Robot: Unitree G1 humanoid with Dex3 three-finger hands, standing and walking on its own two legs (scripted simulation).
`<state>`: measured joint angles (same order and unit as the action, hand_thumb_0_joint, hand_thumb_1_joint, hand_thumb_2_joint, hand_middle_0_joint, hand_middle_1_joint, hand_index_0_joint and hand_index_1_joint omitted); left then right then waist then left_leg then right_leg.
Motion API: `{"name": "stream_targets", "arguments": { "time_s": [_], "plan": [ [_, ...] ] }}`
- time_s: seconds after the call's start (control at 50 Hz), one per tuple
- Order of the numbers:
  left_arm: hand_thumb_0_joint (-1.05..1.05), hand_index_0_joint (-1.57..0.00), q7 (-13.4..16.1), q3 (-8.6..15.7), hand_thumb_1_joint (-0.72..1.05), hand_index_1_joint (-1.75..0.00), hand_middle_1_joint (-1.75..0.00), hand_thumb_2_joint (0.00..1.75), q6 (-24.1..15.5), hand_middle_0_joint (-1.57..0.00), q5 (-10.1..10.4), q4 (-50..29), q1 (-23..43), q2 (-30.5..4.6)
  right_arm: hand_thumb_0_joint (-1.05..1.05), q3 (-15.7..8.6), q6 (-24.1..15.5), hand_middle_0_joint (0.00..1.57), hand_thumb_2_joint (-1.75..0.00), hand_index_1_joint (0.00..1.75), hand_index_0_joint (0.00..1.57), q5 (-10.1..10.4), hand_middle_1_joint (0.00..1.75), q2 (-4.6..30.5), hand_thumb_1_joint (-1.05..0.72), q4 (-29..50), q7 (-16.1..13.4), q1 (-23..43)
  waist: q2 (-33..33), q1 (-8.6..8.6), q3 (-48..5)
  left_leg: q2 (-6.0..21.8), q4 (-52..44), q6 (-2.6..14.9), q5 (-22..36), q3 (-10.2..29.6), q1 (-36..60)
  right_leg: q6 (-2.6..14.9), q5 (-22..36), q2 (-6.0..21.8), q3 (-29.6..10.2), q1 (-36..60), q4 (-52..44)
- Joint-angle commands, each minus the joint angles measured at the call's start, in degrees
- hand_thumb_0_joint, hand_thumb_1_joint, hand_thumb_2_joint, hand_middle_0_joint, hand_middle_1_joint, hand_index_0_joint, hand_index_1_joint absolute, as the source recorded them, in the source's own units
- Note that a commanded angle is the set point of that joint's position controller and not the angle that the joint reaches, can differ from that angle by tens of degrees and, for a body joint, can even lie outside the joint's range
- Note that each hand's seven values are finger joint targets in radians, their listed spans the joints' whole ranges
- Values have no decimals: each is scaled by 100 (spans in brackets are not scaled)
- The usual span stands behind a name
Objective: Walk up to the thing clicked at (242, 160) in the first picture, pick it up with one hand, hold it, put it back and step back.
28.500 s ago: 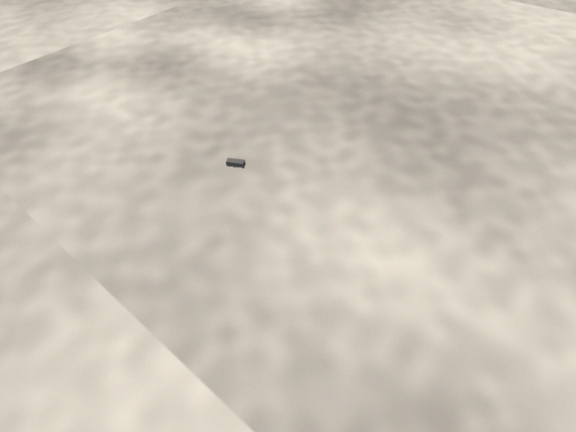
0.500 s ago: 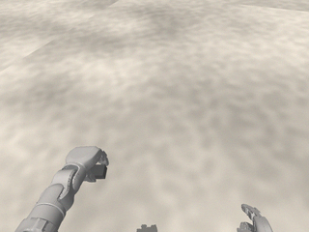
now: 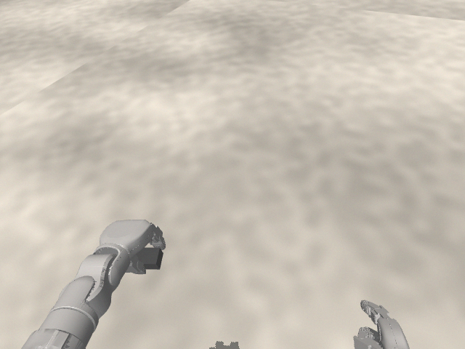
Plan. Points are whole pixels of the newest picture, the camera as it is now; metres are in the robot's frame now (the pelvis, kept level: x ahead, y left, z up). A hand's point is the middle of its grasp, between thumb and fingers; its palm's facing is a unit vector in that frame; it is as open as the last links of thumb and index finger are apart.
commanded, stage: hold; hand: left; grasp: from above
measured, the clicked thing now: (137, 258) +0.31 +0.23 -0.07
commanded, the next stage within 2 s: crouch in 0.42 s
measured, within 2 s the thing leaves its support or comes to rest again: neither
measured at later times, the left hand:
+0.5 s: hand (136, 252) +0.31 +0.22 -0.03, palm faces -0.46 -0.03 -0.89, open 6.7 cm
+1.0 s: hand (147, 269) +0.32 +0.23 -0.15, palm faces -0.42 +0.06 -0.91, open 6.6 cm
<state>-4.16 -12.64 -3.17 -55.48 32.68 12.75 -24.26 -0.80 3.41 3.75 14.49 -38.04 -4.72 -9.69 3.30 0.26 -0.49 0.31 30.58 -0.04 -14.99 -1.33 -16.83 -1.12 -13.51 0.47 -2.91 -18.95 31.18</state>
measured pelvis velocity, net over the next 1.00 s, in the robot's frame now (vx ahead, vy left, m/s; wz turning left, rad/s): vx -0.02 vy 0.00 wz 0.03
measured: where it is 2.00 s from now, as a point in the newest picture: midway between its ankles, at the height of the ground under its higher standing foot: outside the picture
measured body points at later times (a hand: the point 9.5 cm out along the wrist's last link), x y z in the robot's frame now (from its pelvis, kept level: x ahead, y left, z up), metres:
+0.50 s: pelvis +0.01 +0.00 +0.00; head +0.03 -0.02 +0.45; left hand +0.33 +0.22 +0.02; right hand +0.16 -0.25 -0.12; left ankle +0.01 +0.12 -0.73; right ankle +0.03 -0.13 -0.73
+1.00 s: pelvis -0.02 +0.00 -0.06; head +0.06 +0.01 +0.38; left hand +0.34 +0.23 -0.10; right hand +0.11 -0.28 -0.18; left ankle +0.01 +0.12 -0.73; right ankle +0.03 -0.13 -0.73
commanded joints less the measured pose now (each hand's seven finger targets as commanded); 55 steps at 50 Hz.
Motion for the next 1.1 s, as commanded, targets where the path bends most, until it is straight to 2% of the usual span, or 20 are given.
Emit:
{"name": "stream_targets", "arguments": {
  "time_s": [0.0,0.04,0.08,0.12,0.24,0.34,0.38,0.42,0.5,0.52,0.56,0.6,0.68,0.74,0.76,0.86,0.92,0.96,1.0,1.08],
  "plan": [
    [0,-110,224,690,76,-25,-31,18,-44,-104,-35,-1047,1698,-1213,0,-245,-215,20,-90,30,20,17,30,660,-90,813,-29,535,-275,54,-1299,-136,-473,71,786,-19,531,160,412,-238,198,418,-546],
    [0,-112,241,620,77,-25,-31,20,-57,-106,-51,-1177,1835,-1162,0,-247,-213,20,-90,30,20,8,30,661,-90,794,-28,525,-284,0,-1424,-146,-446,83,921,-23,634,150,577,-226,184,438,-535],
    [0,-113,288,719,79,-25,-31,20,-77,-107,-52,-1201,1988,-1305,0,-265,-199,20,-90,30,20,10,30,682,-90,752,-37,471,-153,3,-1479,-137,-456,72,1012,-30,693,157,669,-230,182,463,-528],
    [0,-112,308,656,77,-25,-31,22,-80,-107,-30,-1156,2028,-1197,0,-259,-193,20,-90,30,20,13,30,665,-90,741,-39,487,-258,-23,-1468,-150,-459,84,973,-27,727,139,645,-229,194,466,-568],
    [0,-112,405,661,77,-25,-30,21,-12,-106,-83,-920,1835,-1181,0,-300,-153,20,-90,30,20,28,30,687,-90,708,-25,451,-214,63,-1473,-135,-487,55,1224,-36,744,166,857,-235,227,574,-550],
    [0,-111,356,533,77,-23,-29,19,22,-105,-102,-741,1750,-1070,0,-330,-110,20,-90,30,20,36,30,696,-90,692,-1,382,-335,4,-1447,-127,-458,68,1423,-49,747,165,1063,-230,227,600,-532],
    [0,-111,356,705,77,-23,-29,17,-2,-105,-70,-844,1886,-1278,0,-336,-98,20,-90,30,20,31,30,705,-90,676,-3,349,-239,61,-1548,-125,-450,63,1505,-42,767,164,1147,-224,227,685,-525],
    [0,-112,330,559,78,-24,-30,20,-26,-107,-66,-821,1948,-1106,0,-335,-85,20,-90,30,20,33,30,698,-90,702,0,338,-278,-11,-1555,-140,-451,78,1519,-69,835,164,1200,-215,202,652,-537],
    [0,-118,380,609,85,-25,-34,11,-36,-109,-63,-824,1772,-1118,0,-348,-74,20,-91,30,20,31,30,700,-92,717,0,347,-234,39,-1571,-148,-459,72,1526,-79,830,162,1206,-206,213,689,-553],
    [0,-110,382,674,77,-23,-29,13,-34,-101,-73,-817,1730,-1161,0,-345,-58,20,-90,30,20,32,30,686,-88,737,4,358,-225,64,-1577,-151,-466,71,1576,-76,833,165,1258,-203,218,738,-548],
    [0,-114,416,698,79,-22,-27,19,-39,-110,-115,-641,1585,-1153,0,-349,-30,20,-90,30,20,38,30,705,-89,726,10,343,-346,64,-1408,-125,-473,66,1555,-56,759,172,1189,-224,251,699,-553],
    [0,-118,469,569,83,-22,-26,24,-65,-114,-174,-570,1562,-1009,0,-346,-10,20,-90,30,20,38,30,698,-89,745,19,333,-390,13,-1293,-129,-464,64,1489,-58,683,176,1141,-229,249,570,-528],
    [0,-117,704,618,82,-21,-26,21,-180,-113,-271,-108,1570,-986,0,-339,33,20,-90,30,20,-1,30,682,-89,698,39,309,-612,-93,-997,-164,-311,98,1024,-49,314,142,755,-178,229,235,-507],
    [0,-116,977,517,80,-19,-24,17,-359,-112,-438,339,1992,-874,0,-351,54,20,-90,30,20,-72,30,687,-90,596,65,209,-677,-248,-1025,-171,93,101,832,-31,-83,138,627,-165,232,-246,-150],
    [0,-115,1114,686,79,-19,-23,17,-427,-111,-505,391,2134,-1059,0,-380,56,20,-90,30,20,-107,30,723,-89,545,77,153,-587,-212,-1197,-178,307,90,804,-39,-242,141,611,-167,226,-378,36],
    [0,-114,1813,615,77,-22,-27,17,-564,-109,-997,1206,2920,-960,0,-499,37,20,-90,30,20,-279,30,768,-90,373,186,-186,-353,-381,-2027,-204,1788,37,547,-48,-1578,166,474,-153,209,-1629,1378],
    [0,-116,2219,575,78,-23,-28,16,-543,-110,-1212,1719,3474,-937,0,-541,32,20,-90,30,20,-344,30,832,-91,350,270,-380,-254,-510,-2402,-187,2592,53,171,-49,-2501,180,137,-145,212,-2496,2097],
    [0,-115,2353,575,77,-24,-28,19,-496,-110,-1291,2033,3873,-988,0,-591,7,20,-90,30,20,-363,30,893,-91,309,292,-505,-109,-599,-2711,-178,3016,47,-10,-2,-2942,204,-57,-179,271,-3020,2535],
    [0,-115,2448,668,77,-22,-27,17,-426,-110,-1335,2408,3991,-1165,0,-596,-37,20,-90,30,20,-396,30,934,-90,241,298,-601,-72,-564,-2980,-187,3366,54,-147,65,-3370,219,-236,-203,333,-3416,2944],
    [0,-115,2529,767,78,-23,-28,18,-332,-110,-1281,2555,4517,-1291,0,-649,-166,20,-90,30,20,-468,30,991,-90,183,268,-753,212,-648,-3553,-139,3913,29,-659,270,-4041,280,-672,-190,420,-4329,3678]
  ]
}}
